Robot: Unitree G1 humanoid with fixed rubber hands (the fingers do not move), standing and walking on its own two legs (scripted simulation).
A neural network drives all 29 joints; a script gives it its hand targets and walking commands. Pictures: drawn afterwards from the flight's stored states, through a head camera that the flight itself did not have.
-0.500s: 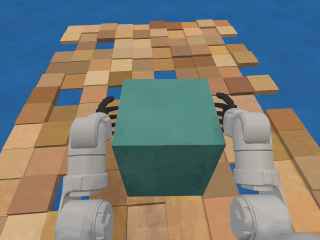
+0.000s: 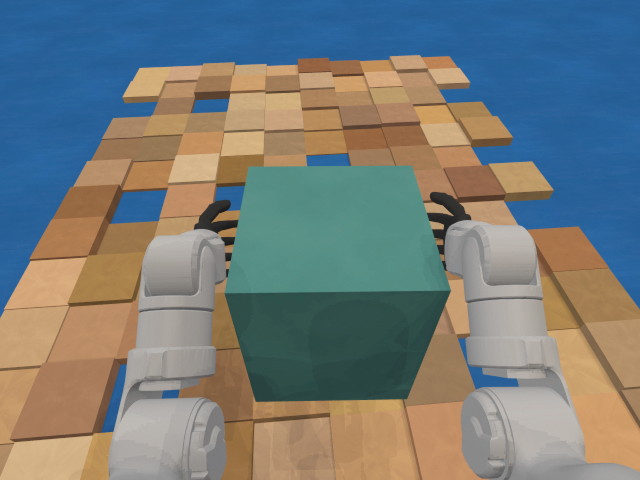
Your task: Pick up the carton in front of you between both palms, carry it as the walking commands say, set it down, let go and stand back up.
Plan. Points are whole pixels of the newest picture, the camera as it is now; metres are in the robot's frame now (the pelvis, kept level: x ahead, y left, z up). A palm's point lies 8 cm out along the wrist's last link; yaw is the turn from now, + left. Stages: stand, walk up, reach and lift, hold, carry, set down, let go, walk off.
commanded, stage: carry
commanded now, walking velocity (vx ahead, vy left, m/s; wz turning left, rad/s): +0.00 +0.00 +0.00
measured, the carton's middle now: (331, 287) +0.35 +0.00 +0.05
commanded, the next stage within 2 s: none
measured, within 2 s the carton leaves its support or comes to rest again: neither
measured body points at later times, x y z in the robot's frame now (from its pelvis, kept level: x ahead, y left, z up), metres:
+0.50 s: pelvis +0.00 +0.00 +0.00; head -0.02 +0.01 +0.45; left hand +0.36 +0.16 +0.12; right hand +0.36 -0.15 +0.12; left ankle -0.04 +0.08 -0.74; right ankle -0.02 -0.10 -0.73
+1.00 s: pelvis +0.10 -0.01 +0.00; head +0.10 -0.01 +0.45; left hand +0.45 +0.16 +0.12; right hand +0.47 -0.14 +0.13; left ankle +0.14 +0.11 -0.70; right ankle -0.02 -0.10 -0.73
